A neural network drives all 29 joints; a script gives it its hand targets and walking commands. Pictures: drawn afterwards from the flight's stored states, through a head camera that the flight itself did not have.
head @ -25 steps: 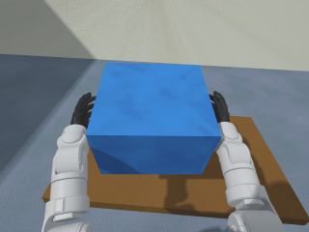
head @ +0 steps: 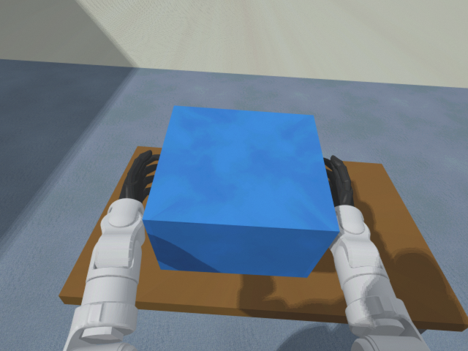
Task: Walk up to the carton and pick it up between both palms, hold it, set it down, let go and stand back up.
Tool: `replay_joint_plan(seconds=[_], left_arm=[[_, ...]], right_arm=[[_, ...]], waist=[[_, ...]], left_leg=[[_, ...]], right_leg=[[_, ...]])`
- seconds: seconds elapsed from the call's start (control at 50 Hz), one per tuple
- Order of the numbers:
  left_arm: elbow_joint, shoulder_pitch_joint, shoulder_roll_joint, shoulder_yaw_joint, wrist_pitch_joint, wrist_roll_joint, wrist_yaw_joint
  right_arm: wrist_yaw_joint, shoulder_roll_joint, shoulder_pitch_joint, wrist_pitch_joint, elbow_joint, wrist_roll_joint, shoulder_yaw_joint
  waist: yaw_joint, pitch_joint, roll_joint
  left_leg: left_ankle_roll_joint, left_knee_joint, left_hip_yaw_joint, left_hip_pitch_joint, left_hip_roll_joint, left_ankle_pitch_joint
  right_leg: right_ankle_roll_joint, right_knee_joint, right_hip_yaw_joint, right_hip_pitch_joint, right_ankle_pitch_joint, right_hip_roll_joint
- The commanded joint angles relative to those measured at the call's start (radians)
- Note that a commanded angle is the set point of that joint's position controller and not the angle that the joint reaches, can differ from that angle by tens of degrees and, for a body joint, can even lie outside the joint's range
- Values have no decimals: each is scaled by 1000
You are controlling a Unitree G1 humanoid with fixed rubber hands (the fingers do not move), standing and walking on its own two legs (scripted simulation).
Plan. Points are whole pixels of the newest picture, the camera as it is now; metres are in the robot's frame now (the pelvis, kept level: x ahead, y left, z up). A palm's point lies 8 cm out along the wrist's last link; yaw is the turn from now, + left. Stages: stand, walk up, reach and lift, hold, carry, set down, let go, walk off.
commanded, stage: set down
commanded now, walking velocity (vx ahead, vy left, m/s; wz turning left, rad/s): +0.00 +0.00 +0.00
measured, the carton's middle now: (239, 190) +0.38 -0.04 +0.12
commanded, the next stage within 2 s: none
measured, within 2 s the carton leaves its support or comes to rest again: neither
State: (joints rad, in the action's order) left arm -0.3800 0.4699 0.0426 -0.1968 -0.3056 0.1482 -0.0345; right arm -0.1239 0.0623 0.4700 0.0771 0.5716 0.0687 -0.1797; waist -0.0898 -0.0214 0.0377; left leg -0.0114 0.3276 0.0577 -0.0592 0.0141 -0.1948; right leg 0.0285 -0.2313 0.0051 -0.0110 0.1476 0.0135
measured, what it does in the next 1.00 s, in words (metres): stands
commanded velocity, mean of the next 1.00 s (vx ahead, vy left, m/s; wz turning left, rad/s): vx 0.00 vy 0.00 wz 0.00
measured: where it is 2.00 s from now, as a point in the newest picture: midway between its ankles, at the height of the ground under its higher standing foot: outside the picture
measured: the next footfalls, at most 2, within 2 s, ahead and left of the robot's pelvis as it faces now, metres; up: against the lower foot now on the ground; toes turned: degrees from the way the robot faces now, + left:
none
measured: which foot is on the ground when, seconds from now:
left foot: down 0.00-1.00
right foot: down 0.00-1.00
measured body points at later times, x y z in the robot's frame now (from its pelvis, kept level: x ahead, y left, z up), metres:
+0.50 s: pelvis +0.00 +0.01 +0.00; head -0.02 +0.03 +0.45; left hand +0.40 +0.14 +0.11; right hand +0.34 -0.21 +0.11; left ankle -0.01 +0.11 -0.75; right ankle -0.01 -0.14 -0.75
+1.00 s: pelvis +0.01 +0.01 +0.00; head +0.00 +0.03 +0.45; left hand +0.42 +0.12 +0.08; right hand +0.35 -0.23 +0.08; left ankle -0.01 +0.11 -0.75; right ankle -0.01 -0.14 -0.75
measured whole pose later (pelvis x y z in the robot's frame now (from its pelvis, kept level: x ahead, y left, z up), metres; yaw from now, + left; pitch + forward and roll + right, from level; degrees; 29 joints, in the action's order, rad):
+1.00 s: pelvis +0.01 +0.01 +0.00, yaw -1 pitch +0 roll -1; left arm -0.81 0.61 0.08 -0.22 -0.03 0.15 -0.07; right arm -0.12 0.00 0.48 -0.08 0.73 -0.07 -0.32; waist -0.13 -0.04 0.03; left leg -0.03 0.33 0.03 -0.13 0.02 -0.20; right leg 0.04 -0.24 0.00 -0.09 0.15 0.03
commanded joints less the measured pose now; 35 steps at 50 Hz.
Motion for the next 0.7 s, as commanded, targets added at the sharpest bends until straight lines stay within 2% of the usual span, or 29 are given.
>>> replay_joint_plan(seconds=[0.0, 0.06, 0.12, 0.24, 0.32, 0.5, 0.58, 0.68], left_arm=[[154, 678, -514, 405, 77, -41, -155], [130, 679, -505, 375, 88, -24, -161], [122, 684, -508, 373, 101, -20, -163], [123, 735, -528, 401, 138, -39, -149], [91, 759, -546, 406, 160, -44, -142], [-36, 787, -550, 359, 206, -33, -137], [-93, 782, -540, 324, 228, -17, -141], [-126, 809, -531, 303, 270, -10, -142]], right_arm=[[128, -537, 761, -119, -321, 5, 441], [127, -543, 761, -131, -314, -4, 439], [126, -546, 757, -144, -312, -11, 438], [132, -543, 765, -171, -312, -30, 411], [140, -541, 758, -177, -282, -53, 380], [157, -537, 775, -194, -210, -106, 313], [162, -543, 771, -207, -180, -127, 296], [159, -567, 768, -231, -159, -144, 298]], waist=[[3, -428, -24], [12, -436, -16], [7, -442, -18], [-13, -473, -42], [-27, -466, -54], [-27, -458, -50], [-18, -459, -41], [-20, -502, -28]], left_leg=[[49, -36, -87, 36, 37, 324], [48, -36, -88, 35, 38, 345], [52, -30, -88, 45, 38, 373], [65, -14, -84, 88, 27, 429], [73, -12, -87, 96, 21, 416], [76, -27, -96, 75, 14, 358], [71, -35, -102, 55, 17, 338], [69, -27, -103, 31, 20, 369]], right_leg=[[16, -60, 52, 240, -408, -45], [20, -69, 52, 260, -453, -45], [21, -73, 52, 265, -481, -46], [16, -61, 59, 210, -422, -56], [9, -47, 65, 172, -357, -57], [0, -36, 68, 132, -279, -54], [4, -43, 66, 152, -298, -48], [11, -68, 58, 200, -396, -41]])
